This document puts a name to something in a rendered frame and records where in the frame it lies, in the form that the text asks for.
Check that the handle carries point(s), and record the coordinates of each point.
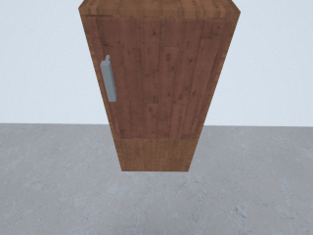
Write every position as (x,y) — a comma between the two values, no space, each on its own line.
(106,69)

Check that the cupboard door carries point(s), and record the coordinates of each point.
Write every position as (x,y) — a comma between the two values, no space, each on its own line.
(163,72)

